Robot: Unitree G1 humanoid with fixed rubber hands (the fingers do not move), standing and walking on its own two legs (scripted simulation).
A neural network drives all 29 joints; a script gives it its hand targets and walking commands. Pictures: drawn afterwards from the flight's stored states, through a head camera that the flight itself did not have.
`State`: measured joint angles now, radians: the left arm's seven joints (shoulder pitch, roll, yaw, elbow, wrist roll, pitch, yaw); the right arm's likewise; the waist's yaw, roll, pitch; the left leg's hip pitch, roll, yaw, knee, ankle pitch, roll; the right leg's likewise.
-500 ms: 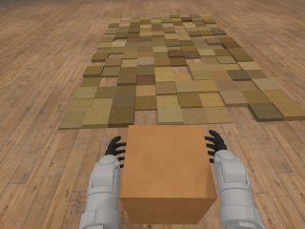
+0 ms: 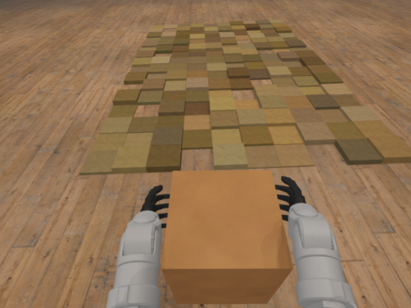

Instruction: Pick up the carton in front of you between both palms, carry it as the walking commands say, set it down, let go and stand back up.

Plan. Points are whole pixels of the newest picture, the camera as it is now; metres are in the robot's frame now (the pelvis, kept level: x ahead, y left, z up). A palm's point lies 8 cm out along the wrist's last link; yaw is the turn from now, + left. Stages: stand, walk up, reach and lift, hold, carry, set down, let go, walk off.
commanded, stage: hold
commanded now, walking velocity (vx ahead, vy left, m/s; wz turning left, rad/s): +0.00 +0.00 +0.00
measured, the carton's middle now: (221, 240) +0.28 +0.00 -0.03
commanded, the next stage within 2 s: carry in 0.10 s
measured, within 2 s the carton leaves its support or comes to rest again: neither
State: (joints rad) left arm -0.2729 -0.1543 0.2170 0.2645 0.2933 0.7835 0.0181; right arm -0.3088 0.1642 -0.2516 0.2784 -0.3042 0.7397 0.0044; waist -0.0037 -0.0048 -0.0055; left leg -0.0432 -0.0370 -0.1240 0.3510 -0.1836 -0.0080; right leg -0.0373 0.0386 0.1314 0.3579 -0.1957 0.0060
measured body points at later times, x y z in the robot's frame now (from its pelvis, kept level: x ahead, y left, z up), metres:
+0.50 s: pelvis +0.09 -0.01 +0.00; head +0.08 -0.02 +0.45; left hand +0.37 +0.14 +0.07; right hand +0.38 -0.16 +0.08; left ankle +0.11 +0.10 -0.73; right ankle +0.01 -0.13 -0.75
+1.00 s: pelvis +0.37 -0.06 -0.02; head +0.38 -0.07 +0.43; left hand +0.65 +0.09 +0.05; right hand +0.66 -0.21 +0.05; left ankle +0.18 +0.07 -0.68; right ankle +0.45 -0.13 -0.75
